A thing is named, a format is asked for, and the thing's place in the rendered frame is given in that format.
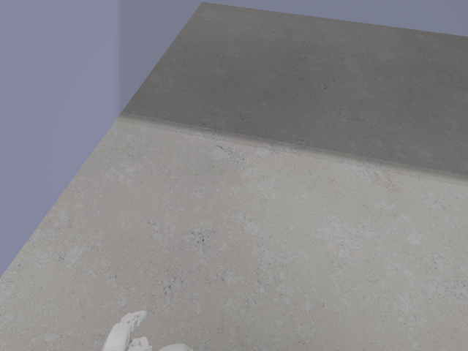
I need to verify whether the left robot hand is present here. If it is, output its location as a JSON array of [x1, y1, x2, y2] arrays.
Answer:
[[101, 311, 152, 351]]

